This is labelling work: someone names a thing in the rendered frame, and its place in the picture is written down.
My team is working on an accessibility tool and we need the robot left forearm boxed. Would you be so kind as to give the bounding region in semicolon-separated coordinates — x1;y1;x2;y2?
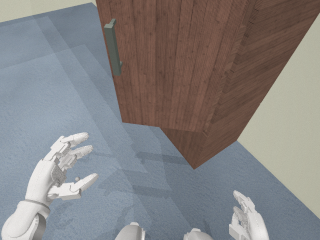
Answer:
1;199;51;240

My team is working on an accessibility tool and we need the robot left thigh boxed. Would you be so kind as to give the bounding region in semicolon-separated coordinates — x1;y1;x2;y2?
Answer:
115;224;146;240

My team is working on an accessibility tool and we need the robot right hand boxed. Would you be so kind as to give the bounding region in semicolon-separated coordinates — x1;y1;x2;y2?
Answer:
229;190;269;240

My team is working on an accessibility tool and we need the robot left hand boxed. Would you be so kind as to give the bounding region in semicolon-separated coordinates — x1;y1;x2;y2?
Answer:
25;132;99;206

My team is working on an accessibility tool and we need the handle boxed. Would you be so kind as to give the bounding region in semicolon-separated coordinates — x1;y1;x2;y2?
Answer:
104;18;123;76

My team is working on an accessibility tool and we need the cupboard door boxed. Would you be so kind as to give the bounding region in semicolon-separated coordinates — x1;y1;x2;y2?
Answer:
95;0;250;133

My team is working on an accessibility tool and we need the right robot shin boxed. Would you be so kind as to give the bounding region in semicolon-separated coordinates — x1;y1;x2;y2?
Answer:
191;228;201;232

